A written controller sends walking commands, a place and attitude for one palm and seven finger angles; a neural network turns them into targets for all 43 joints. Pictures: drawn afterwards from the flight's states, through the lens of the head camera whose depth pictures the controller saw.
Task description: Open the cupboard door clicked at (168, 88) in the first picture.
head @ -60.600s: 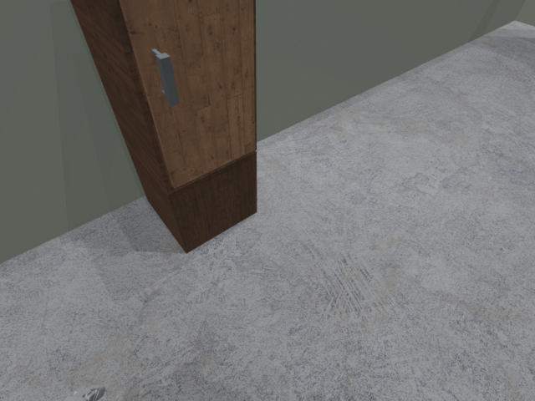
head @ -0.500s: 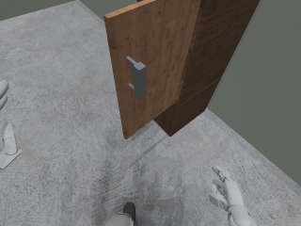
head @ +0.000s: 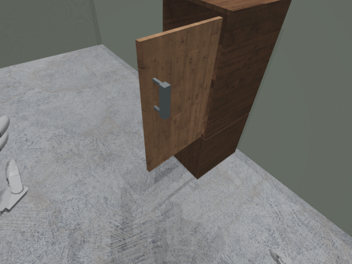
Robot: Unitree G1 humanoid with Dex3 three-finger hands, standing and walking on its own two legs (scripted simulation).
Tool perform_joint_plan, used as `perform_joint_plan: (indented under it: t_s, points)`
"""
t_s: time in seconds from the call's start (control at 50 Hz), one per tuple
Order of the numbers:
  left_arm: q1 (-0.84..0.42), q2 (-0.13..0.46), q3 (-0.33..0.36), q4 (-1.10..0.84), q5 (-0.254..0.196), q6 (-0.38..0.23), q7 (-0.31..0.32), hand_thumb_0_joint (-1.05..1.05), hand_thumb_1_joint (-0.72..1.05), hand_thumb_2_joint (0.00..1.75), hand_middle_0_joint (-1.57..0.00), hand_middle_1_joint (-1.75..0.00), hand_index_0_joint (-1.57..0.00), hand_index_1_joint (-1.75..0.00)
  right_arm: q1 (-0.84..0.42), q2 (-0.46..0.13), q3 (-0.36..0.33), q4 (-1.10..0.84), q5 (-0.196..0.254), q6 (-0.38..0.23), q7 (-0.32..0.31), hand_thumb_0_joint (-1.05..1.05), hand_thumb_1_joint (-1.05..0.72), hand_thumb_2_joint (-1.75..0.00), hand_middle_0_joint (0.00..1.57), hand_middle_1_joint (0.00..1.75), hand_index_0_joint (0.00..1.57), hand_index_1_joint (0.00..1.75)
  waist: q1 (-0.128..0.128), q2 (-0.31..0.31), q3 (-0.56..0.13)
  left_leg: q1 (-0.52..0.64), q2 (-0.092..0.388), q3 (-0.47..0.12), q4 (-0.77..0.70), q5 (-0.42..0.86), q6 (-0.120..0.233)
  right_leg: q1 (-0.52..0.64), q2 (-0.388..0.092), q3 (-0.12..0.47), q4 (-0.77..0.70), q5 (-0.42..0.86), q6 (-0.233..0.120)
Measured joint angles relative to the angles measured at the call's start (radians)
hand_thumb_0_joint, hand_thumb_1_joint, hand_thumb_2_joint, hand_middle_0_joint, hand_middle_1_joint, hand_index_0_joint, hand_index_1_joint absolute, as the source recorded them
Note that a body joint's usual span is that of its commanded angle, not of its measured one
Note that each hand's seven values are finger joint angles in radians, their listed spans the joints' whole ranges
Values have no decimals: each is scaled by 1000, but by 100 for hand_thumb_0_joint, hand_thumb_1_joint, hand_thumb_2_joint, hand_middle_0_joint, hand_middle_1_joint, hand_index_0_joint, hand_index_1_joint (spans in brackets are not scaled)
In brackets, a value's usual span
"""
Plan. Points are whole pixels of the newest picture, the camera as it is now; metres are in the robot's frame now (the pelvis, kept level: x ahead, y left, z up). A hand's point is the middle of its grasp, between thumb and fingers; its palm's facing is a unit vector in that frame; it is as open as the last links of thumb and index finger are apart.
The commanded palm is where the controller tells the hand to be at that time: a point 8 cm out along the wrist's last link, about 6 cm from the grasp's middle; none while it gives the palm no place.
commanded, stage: stop stepping back and stand still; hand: left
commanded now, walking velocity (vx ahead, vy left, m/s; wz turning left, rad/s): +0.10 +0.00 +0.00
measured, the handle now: (160, 98) +0.59 +0.09 +0.07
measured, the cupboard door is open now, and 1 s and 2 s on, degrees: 93 93 93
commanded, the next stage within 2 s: let the arm hang, fingers relaxed in 0.26 s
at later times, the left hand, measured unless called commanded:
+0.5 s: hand (60, 238) +0.18 +0.27 -0.03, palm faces +0.19 -0.88 -0.43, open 7.4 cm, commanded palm none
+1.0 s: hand out of the picture -0.08 +0.21 -0.16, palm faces +0.07 -0.96 -0.26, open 7.3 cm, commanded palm none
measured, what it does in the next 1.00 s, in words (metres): steps on the spot: left foot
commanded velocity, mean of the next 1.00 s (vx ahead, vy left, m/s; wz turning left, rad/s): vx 0.02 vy -0.01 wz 0.00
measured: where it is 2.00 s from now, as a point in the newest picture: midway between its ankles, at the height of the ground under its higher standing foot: outside the picture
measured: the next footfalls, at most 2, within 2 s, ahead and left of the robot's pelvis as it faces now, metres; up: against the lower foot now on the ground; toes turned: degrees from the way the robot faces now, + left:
left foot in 0.02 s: +0.07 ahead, +0.12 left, +0.00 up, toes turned +1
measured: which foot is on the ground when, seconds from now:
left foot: up 0.00-0.00, down 0.02-1.00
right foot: down 0.00-1.00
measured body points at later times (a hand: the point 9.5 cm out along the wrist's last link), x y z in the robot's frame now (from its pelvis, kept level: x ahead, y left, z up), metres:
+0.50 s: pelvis -0.02 +0.01 -0.01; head -0.03 -0.01 +0.44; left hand +0.17 +0.31 +0.00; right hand +0.14 -0.24 -0.13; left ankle +0.03 +0.12 -0.73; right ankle -0.02 -0.09 -0.73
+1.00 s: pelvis -0.02 +0.01 +0.01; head +0.00 +0.01 +0.46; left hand -0.08 +0.26 -0.14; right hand -0.02 -0.22 -0.16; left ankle +0.03 +0.12 -0.73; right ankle -0.02 -0.09 -0.73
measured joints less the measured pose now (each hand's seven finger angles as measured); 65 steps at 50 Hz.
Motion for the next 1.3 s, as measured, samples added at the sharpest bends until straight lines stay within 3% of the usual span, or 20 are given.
perform_joint_plan:
  t_s: [0.04, 0.18, 0.36, 0.4, 0.46, 0.52, 0.64, 0.7, 0.82, 1.06, 1.3]
  points:
    - [-47, -12, -4, 35, 3, -7, 6, 2, 88, 90, -21, -31, -22, -30, 4, -8, -6, 16, 2, -9, -9, 2, -90, -89, 21, 30, 21, 30, -11, 16, 6, 26, 4, -12, -57, 55, 1, -10, -7, -21, 35, -19, 9]
    - [-42, -4, 21, 87, 9, 4, 2, 2, 89, 90, -21, -31, -21, -30, -28, 35, 18, 7, -4, -33, -6, 2, -91, -89, 21, 30, 21, 30, -23, -6, 32, 50, -20, 22, -101, 96, -6, -17, -34, 10, 43, -8, 25]
    - [-15, -10, -9, 48, -2, -13, -17, 2, 88, 90, -21, -31, -22, -30, -70, 34, 21, -9, -3, -41, 17, 2, -90, -89, 21, 30, 21, 30, -5, 29, 41, 29, 11, 5, -71, 82, -20, 0, -1, -3, -8, 16, 7]
    - [-92, -3, -69, 184, 32, -2, -56, 1, 89, 90, -21, -31, -21, -30, -87, 1, -5, 36, -2, -49, 54, 2, -90, -89, 21, 30, 21, 30, 7, 48, 21, -8, 0, -4, -32, 72, -14, -33, -12, -13, 34, -1, 13]
    - [-247, -45, -192, 549, 54, 127, -111, 0, 89, 90, -20, -31, -21, -30, -136, -50, -22, 114, -11, 21, 75, 1, -90, -89, 21, 30, 21, 30, 15, 70, 1, -46, -28, -2, 15, 51, 1, -90, -43, -15, 133, -51, 25]
    - [-332, -109, -281, 919, 63, 224, -136, 1, 90, 90, -20, -30, -20, -30, -165, -63, -17, 164, -22, 74, 79, 1, -91, -89, 21, 30, 21, 30, -1, 68, 17, -44, -38, -1, 21, 53, 1, -97, -52, -13, 160, -61, 21]
    - [-321, -221, -407, 1368, 52, 257, -155, 1, 91, 90, -20, -30, -20, -30, -140, -26, -6, 256, -21, 121, 82, 1, -91, -89, 20, 30, 20, 30, -26, 2, 88, 9, -28, -13, -45, 88, -11, -35, -39, -24, 78, -23, 13]
    - [-311, -216, -389, 1483, 42, 247, -138, 1, 98, 89, -21, -30, -21, -30, -103, -1, 1, 322, -20, 130, 74, 1, -91, -89, 20, 30, 20, 30, -10, -19, 113, 26, -19, -27, -88, 112, -15, -6, -28, -37, 15, 11, 12]
    - [-269, -198, -388, 1615, 36, 227, -144, 1, 96, 89, -20, -30, -21, -30, -54, 28, 2, 426, -12, 144, 64, 1, -91, -89, 20, 30, 20, 30, 13, 1, 139, 51, -17, -36, -149, 147, -14, 30, -23, -45, -69, 57, 12]
    - [-286, -187, -380, 1667, 37, 216, -134, 1, 91, 90, -20, -30, -20, -30, -69, 53, -9, 465, -11, 137, 64, 1, -91, -89, 21, 30, 20, 30, 6, 44, 130, 78, -27, -18, -189, 170, -7, 37, -35, -29, -74, 65, 18]
    - [-392, -189, -381, 1626, 40, 195, -137, 1, 90, 90, -20, -30, -20, -30, -120, 18, -15, 462, -14, 121, 68, 1, -91, -89, 20, 30, 20, 30, -5, 36, 97, 107, -28, -11, -213, 175, -9, 55, -37, -21, -80, 64, 18]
